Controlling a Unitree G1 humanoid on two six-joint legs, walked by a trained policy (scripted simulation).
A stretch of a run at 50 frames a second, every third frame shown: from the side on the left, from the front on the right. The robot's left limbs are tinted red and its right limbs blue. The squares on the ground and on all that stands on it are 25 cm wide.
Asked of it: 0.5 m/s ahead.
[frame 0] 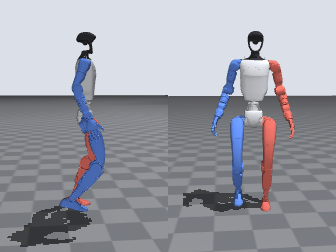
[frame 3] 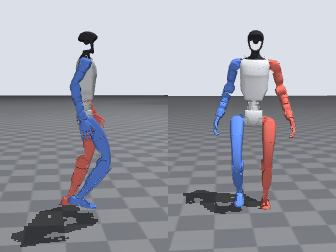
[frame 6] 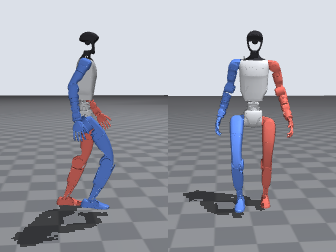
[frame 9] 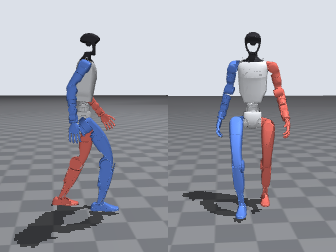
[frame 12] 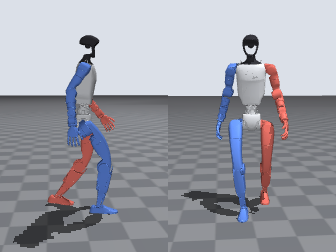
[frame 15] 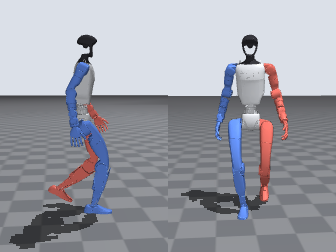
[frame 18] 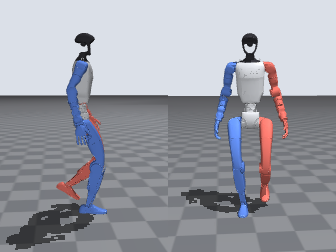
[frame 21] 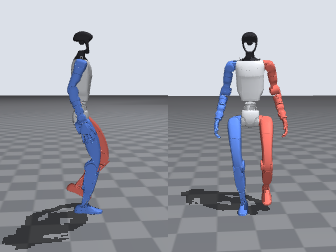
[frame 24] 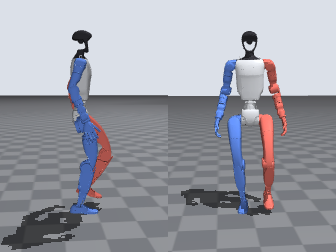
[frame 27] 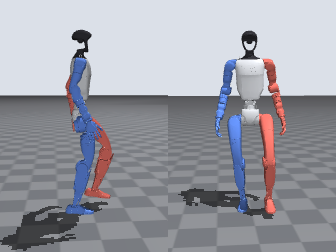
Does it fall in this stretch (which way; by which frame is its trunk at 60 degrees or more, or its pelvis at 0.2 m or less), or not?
no
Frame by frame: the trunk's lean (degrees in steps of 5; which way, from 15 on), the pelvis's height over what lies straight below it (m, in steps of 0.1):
0: 0, 0.8
3: 5, 0.8
6: 5, 0.8
9: 5, 0.8
12: 5, 0.7
15: 5, 0.7
18: 5, 0.8
21: 0, 0.8
24: 0, 0.8
27: 0, 0.8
